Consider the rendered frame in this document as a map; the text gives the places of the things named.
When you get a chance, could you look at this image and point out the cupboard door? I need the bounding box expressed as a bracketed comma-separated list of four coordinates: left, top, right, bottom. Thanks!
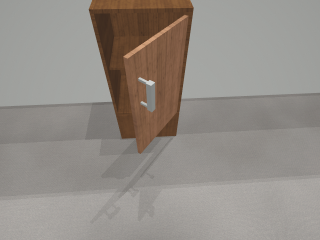
[123, 15, 189, 154]

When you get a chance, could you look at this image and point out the handle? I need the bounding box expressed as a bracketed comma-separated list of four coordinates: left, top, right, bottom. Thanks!
[138, 77, 156, 112]

